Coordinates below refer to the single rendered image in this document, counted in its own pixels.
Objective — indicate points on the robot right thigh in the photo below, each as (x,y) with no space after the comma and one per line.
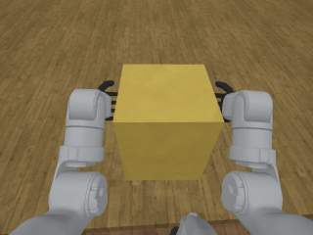
(194,225)

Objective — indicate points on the robot left upper arm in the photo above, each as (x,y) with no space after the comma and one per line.
(76,197)

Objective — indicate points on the robot right hand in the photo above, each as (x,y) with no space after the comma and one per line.
(228,90)

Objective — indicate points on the robot right forearm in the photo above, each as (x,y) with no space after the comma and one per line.
(251,114)

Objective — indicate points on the robot left forearm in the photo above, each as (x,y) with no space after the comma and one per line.
(87,110)

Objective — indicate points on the robot left hand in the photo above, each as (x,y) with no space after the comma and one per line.
(102,88)

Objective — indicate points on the robot right shin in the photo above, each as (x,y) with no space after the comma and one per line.
(192,214)

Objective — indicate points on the carton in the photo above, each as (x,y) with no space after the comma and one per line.
(166,121)

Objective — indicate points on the robot right upper arm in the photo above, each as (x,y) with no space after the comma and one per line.
(255,198)

